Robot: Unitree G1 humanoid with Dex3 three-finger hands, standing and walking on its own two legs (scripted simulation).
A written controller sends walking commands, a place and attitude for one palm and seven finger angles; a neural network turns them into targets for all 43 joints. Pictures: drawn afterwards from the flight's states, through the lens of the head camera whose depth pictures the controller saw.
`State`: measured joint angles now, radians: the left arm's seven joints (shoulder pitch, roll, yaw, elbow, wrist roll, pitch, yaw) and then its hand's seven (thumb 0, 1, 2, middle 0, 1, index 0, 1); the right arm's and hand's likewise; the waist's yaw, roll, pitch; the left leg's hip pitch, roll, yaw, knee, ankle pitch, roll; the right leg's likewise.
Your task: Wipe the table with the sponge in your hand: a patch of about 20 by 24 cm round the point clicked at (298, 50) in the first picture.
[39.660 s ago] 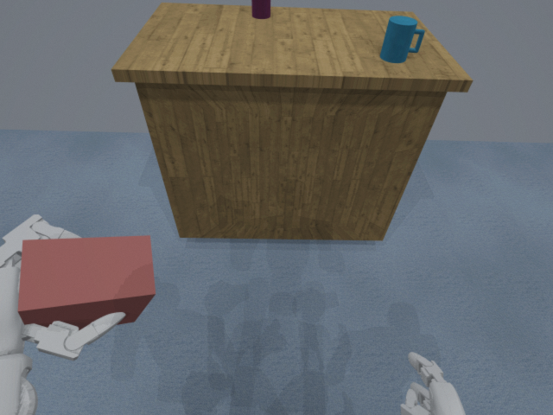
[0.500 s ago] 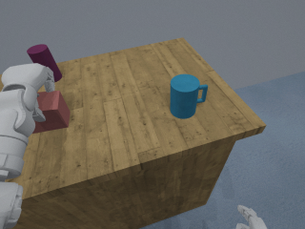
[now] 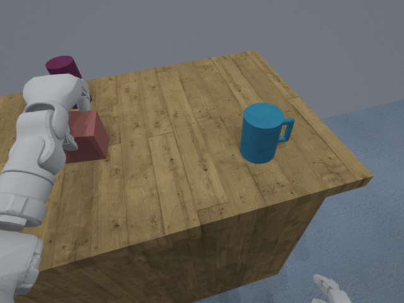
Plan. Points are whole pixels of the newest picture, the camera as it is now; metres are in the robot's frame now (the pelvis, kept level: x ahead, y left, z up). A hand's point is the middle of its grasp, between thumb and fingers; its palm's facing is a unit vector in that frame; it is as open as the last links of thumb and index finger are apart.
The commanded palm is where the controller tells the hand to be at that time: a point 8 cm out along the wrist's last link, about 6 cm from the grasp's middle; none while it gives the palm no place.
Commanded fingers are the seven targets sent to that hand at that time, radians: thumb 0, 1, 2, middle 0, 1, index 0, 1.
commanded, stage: slide across to the middle lane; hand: left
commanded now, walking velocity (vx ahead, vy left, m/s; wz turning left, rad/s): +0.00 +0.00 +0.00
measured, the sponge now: (71, 143) +0.39 +0.33 +0.11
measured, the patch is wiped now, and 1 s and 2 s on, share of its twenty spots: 0.60 0.75 0.80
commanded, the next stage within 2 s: wipe back along the middle lane in 0.44 s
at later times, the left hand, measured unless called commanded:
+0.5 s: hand (103, 106) +0.42 +0.24 +0.19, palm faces +0.07 +0.01 -1.00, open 9.6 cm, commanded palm +0.39 +0.23 +0.24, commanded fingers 0.00 0.10 1.30 -1.20 -1.60 -1.20 -1.60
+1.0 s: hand (113, 118) +0.39 +0.21 +0.18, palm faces +0.10 +0.00 -1.00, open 9.6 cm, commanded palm +0.35 +0.21 +0.22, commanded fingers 0.00 0.10 1.30 -1.20 -1.60 -1.20 -1.60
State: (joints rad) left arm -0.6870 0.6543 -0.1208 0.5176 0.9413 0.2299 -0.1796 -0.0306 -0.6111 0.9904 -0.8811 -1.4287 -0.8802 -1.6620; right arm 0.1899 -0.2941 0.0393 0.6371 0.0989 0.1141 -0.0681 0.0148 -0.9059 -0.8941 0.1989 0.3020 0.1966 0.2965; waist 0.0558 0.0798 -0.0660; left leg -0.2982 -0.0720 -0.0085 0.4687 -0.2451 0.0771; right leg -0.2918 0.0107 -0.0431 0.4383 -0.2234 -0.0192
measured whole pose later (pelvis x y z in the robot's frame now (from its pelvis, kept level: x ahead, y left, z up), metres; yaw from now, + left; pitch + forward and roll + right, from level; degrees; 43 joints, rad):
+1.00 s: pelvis +0.01 -0.03 +0.00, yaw -1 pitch +2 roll +0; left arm -0.54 0.49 -0.22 0.23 0.96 0.56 -0.15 0.00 -0.55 0.95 -0.83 -1.49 -0.85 -1.68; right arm 0.06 -0.29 0.08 0.64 0.09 0.16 -0.04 0.02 -0.91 -0.89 0.20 0.30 0.20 0.30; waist 0.06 0.11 -0.07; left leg -0.19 -0.05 0.00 0.42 -0.25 0.04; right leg -0.22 0.03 -0.03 0.43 -0.24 -0.05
